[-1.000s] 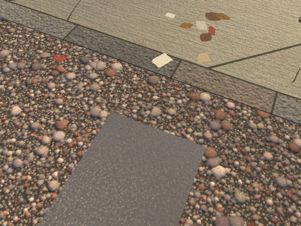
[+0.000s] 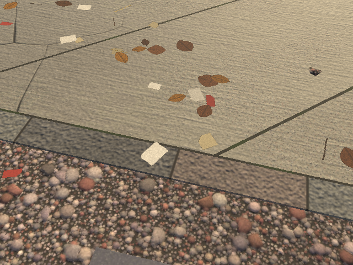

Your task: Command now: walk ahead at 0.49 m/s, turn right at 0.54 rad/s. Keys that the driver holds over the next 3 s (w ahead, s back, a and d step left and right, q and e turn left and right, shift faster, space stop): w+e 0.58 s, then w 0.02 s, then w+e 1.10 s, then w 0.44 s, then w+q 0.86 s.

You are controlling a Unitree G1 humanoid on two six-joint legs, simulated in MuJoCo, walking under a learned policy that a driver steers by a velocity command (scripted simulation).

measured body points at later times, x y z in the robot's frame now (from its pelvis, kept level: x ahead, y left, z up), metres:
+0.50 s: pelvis +0.27 -0.07 +0.00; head +0.30 -0.10 +0.45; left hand +0.43 +0.17 -0.10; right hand +0.38 -0.38 -0.09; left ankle +0.46 +0.08 -0.67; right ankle +0.24 -0.14 -0.74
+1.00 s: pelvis +0.53 -0.11 +0.00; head +0.56 -0.12 +0.45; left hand +0.83 +0.01 -0.09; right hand +0.40 -0.37 -0.11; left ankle +0.55 +0.00 -0.74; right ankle +0.53 -0.31 -0.67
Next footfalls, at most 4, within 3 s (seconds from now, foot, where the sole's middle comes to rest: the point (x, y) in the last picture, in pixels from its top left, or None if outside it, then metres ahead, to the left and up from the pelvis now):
0.20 right None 0.28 -0.15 -0.78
0.70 left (174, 239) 0.59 -0.02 -0.78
1.22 right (265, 214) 0.67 -0.40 -0.78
1.70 left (267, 149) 1.01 -0.49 -0.78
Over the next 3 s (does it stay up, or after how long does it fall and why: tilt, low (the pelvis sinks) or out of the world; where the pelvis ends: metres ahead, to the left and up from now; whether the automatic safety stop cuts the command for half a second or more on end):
stays up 1.16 -0.98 0.00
